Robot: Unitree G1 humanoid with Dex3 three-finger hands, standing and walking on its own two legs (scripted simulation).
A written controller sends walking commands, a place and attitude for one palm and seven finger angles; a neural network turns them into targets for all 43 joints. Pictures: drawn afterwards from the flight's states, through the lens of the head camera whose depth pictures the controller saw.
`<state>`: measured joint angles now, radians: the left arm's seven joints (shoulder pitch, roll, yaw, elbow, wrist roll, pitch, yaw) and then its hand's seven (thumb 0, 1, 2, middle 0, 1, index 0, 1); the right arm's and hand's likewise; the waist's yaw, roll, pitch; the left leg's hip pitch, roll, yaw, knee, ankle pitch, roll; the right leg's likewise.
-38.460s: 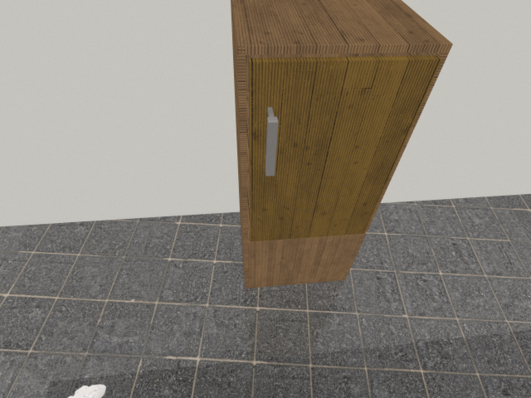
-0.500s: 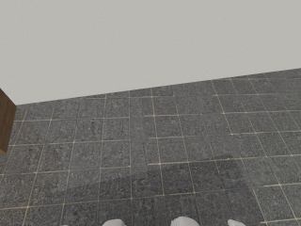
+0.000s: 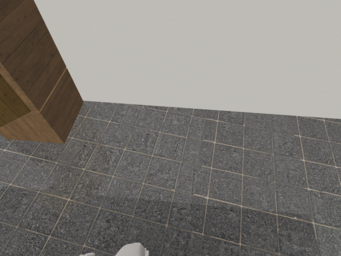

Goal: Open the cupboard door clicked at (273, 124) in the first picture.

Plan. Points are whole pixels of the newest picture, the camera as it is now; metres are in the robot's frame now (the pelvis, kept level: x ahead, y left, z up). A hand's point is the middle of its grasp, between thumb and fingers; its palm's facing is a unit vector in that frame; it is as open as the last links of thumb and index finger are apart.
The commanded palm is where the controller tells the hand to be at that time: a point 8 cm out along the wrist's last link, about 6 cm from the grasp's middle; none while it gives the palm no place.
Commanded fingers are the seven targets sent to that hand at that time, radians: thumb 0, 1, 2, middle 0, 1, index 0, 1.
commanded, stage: turn to face it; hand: left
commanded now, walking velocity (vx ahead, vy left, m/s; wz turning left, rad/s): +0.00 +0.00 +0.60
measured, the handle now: out of the picture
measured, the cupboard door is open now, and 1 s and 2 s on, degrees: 47 47 47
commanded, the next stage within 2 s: take the last steps up to it in 1.30 s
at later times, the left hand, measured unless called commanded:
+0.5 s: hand out of the picture +0.07 +0.23 -0.15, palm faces +0.28 -0.92 -0.28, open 7.4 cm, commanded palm none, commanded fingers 0.00 0.90 0.90 -0.20 -0.30 -0.20 -0.30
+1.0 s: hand out of the picture -0.07 +0.21 -0.19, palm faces +0.59 -0.77 -0.24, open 7.4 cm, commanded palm none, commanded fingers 0.00 0.90 0.90 -0.20 -0.30 -0.20 -0.30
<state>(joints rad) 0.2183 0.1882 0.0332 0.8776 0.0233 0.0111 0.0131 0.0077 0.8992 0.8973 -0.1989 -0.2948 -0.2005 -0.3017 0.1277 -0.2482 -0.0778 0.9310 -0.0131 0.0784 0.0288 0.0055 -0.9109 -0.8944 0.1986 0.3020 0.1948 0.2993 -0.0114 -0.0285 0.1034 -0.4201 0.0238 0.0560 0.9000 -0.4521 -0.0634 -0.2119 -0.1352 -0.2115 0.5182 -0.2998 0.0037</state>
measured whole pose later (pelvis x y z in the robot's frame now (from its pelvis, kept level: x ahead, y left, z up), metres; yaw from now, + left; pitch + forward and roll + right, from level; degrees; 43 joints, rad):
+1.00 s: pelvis +0.01 +0.00 -0.01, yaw +35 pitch +1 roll -1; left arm 0.20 0.27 0.08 0.94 0.01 0.07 0.01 0.01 0.90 0.90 -0.20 -0.29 -0.20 -0.30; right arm 0.12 -0.21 -0.05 0.90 -0.03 0.02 0.00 0.00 -0.91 -0.89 0.20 0.30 0.20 0.30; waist 0.01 -0.06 0.10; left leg -0.32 0.00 0.03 0.60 -0.30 0.03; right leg -0.44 -0.11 -0.06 1.10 -0.51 0.07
